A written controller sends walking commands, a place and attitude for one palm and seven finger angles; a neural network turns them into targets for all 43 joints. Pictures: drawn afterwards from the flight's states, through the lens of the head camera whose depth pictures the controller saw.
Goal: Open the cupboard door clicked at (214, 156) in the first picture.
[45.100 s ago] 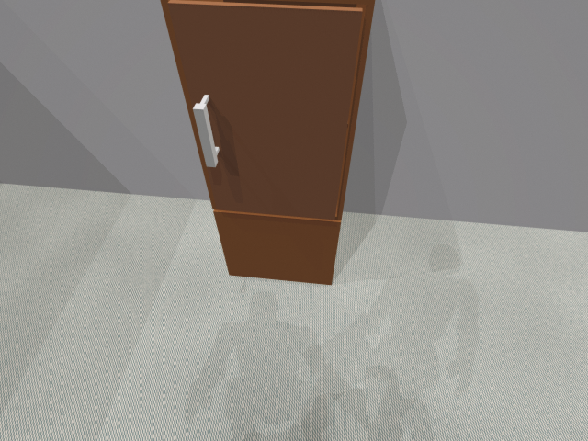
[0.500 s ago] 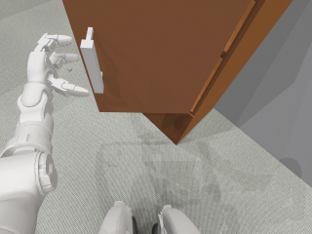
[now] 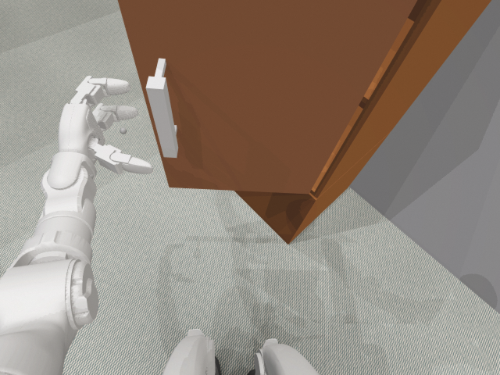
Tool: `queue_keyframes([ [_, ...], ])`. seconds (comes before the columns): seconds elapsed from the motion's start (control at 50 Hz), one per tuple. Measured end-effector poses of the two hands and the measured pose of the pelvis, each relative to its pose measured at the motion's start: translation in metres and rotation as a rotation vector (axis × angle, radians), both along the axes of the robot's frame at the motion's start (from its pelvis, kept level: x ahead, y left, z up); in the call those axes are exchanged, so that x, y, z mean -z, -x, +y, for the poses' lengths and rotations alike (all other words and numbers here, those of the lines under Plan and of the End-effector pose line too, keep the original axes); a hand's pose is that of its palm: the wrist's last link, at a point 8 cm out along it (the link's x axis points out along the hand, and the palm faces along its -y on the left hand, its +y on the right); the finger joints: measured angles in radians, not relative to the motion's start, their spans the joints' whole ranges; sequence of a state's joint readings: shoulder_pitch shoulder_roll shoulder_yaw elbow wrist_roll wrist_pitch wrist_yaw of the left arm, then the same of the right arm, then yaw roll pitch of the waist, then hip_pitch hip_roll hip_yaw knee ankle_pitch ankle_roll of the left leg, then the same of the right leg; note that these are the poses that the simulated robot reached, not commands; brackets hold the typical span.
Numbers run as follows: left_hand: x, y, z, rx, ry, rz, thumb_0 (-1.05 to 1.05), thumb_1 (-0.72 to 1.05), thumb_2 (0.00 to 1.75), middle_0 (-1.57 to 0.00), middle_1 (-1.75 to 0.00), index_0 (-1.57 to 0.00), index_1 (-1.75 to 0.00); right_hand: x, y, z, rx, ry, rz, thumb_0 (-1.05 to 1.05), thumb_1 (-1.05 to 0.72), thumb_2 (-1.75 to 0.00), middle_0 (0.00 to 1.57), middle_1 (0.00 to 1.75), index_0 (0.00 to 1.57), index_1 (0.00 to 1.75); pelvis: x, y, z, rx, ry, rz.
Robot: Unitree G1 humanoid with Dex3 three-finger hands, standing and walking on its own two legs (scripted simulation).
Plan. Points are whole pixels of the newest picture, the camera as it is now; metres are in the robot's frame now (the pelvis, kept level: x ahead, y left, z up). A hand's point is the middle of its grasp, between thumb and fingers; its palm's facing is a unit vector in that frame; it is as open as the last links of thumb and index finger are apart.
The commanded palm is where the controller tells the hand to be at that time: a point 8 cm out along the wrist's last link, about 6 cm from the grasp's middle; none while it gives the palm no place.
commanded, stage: move the hooked fingers beside the handle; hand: left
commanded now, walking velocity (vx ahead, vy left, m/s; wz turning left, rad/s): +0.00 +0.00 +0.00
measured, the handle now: (166, 112) +0.53 +0.12 +0.06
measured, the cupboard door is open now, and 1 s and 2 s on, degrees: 47 47 46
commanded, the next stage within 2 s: slide the fingers in behind the handle in 0.14 s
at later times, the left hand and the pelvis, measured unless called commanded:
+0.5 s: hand (136, 125) +0.50 +0.17 +0.06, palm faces -0.02 -1.00 +0.01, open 14.0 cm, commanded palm +0.47 +0.21 +0.07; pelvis +0.00 +0.00 +0.00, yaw +0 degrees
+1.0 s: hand (159, 131) +0.49 +0.13 +0.06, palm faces -0.05 -1.00 -0.02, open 14.2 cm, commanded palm +0.47 +0.17 +0.07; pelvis +0.00 +0.00 +0.00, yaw +1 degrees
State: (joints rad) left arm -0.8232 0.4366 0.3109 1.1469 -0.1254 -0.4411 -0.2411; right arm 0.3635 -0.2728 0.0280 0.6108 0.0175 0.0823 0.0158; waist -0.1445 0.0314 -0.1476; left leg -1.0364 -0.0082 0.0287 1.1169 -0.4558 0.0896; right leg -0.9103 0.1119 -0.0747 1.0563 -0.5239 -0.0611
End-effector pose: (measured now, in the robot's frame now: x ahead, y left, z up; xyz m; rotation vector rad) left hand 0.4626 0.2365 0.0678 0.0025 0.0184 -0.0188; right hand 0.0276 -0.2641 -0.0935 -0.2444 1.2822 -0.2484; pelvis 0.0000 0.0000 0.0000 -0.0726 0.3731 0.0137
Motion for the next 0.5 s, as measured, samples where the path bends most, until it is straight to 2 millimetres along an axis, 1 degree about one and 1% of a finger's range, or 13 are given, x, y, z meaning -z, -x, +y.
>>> queue_keyframes([
  [0.12,0.003,-0.001,0.0,-0.006,-0.002,-0.005,-0.01,-0.5,0.3,-0.3,-1.2,-0.3,-1.2,0.002,0.0,-0.002,-0.006,0.009,-0.006,0.0,-0.9,-0.9,0.2,0.3,0.21,0.3,0.003,0.003,0.0,-0.001,0.002,0.004],
  [0.28,0.0,-0.007,0.001,-0.001,-0.012,-0.009,-0.01,-0.5,0.3,-0.3,-1.2,-0.3,-1.2,0.005,0.015,0.001,0.009,0.003,0.035,0.0,-0.9,-0.9,0.2,0.3,0.21,0.3,0.004,0.005,0.0,-0.003,0.005,0.013],
  [0.4,0.002,-0.012,-0.01,0.012,0.002,0.008,-0.01,-0.51,0.3,-0.3,-1.2,-0.3,-1.2,0.006,0.028,0.005,0.022,-0.007,0.069,0.0,-0.9,-0.9,0.2,0.3,0.21,0.3,0.004,0.004,0.001,-0.001,0.004,0.019],
  [0.5,0.005,-0.015,-0.016,0.003,0.007,0.004,-0.01,-0.5,0.3,-0.3,-1.2,-0.3,-1.2,0.005,0.033,0.006,0.038,-0.012,0.074,0.0,-0.9,-0.9,0.2,0.3,0.21,0.3,0.004,0.002,0.001,0.007,0.002,0.023],
])
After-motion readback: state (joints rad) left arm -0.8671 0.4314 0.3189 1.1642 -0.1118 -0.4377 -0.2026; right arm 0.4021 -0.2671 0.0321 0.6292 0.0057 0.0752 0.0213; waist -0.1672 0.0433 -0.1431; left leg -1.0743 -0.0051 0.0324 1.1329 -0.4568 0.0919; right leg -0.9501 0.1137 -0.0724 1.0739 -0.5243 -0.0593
